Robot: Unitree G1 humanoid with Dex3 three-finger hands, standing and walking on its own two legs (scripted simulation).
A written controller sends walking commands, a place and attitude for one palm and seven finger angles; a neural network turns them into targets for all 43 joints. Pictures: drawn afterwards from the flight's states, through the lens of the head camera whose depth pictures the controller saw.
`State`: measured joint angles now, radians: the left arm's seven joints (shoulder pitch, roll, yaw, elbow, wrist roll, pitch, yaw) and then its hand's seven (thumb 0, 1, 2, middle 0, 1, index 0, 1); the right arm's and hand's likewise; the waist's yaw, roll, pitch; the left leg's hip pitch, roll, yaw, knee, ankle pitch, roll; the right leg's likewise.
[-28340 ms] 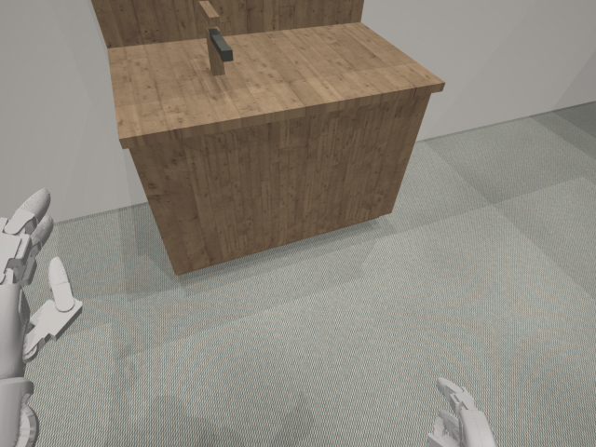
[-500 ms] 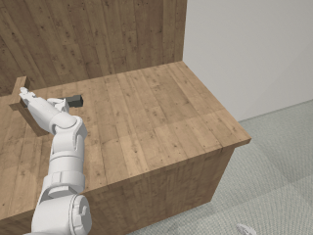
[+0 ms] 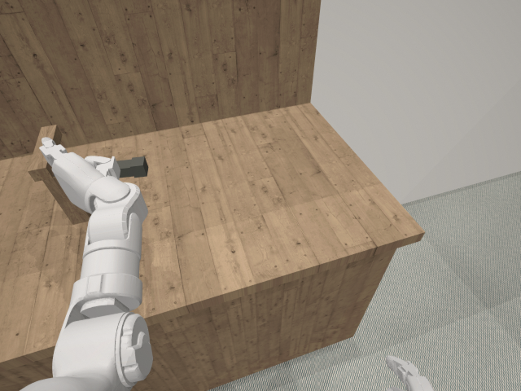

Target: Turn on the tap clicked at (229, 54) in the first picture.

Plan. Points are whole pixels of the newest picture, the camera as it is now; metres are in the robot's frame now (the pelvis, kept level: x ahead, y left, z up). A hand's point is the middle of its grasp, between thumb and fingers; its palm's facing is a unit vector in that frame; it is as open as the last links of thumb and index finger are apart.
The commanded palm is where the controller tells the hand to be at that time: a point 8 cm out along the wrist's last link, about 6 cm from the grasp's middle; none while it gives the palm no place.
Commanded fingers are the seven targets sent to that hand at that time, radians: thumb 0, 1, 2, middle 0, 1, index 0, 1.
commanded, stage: lift the hand up off the lever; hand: left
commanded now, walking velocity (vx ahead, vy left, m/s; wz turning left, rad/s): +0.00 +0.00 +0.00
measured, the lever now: (139, 167) +0.50 +0.27 +0.09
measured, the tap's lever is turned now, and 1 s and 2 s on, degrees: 81 81 81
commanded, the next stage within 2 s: draw the hand back beside the body in 0.06 s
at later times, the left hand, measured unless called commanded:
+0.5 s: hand (115, 204) +0.34 +0.23 +0.15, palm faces +0.37 -0.91 -0.19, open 7.8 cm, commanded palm +0.30 +0.26 +0.17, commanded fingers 0.00 0.90 0.90 -0.17 -0.20 -0.17 -0.20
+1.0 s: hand (90, 240) +0.26 +0.23 +0.16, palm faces +0.29 -0.91 -0.29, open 7.6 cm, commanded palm +0.22 +0.27 +0.18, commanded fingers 0.00 0.90 0.90 -0.19 -0.28 -0.19 -0.28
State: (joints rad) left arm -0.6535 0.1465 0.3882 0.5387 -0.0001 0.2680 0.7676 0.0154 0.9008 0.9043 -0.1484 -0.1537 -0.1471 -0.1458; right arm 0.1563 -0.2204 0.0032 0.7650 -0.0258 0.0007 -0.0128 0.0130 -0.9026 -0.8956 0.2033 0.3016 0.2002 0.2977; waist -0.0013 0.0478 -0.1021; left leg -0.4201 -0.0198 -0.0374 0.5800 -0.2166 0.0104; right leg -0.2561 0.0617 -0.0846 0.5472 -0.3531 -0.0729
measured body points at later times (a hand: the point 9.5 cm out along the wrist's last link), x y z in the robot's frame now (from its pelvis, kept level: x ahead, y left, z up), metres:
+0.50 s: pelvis +0.01 +0.00 +0.01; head -0.02 -0.01 +0.46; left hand +0.31 +0.28 +0.16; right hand +0.15 -0.26 -0.08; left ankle +0.05 +0.11 -0.73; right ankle -0.04 -0.07 -0.73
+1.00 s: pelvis +0.00 +0.01 +0.01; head -0.03 -0.01 +0.46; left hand +0.24 +0.28 +0.18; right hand +0.18 -0.22 -0.07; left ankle +0.05 +0.11 -0.73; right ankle -0.04 -0.07 -0.73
